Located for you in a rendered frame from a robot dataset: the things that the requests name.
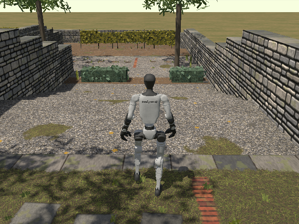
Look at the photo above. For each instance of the robot left hand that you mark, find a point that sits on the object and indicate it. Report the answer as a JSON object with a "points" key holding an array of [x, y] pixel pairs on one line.
{"points": [[126, 134]]}

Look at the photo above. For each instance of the robot right hand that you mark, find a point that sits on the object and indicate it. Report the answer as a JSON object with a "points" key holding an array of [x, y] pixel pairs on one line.
{"points": [[169, 131]]}

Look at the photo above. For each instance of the robot left thigh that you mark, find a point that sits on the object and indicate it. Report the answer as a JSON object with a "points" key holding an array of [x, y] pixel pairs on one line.
{"points": [[138, 136]]}

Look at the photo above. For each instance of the robot left forearm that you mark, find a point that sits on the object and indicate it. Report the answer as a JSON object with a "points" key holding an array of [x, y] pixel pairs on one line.
{"points": [[126, 124]]}

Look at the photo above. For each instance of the robot right foot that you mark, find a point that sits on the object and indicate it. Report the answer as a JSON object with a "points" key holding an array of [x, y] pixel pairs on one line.
{"points": [[157, 192]]}

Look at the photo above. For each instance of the left robot upper arm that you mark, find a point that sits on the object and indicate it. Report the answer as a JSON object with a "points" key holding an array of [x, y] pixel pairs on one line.
{"points": [[132, 106]]}

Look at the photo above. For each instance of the right robot upper arm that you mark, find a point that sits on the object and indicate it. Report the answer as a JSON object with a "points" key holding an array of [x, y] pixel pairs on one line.
{"points": [[166, 105]]}

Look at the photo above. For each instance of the robot right forearm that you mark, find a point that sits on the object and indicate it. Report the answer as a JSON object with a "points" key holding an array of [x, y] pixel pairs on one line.
{"points": [[172, 123]]}

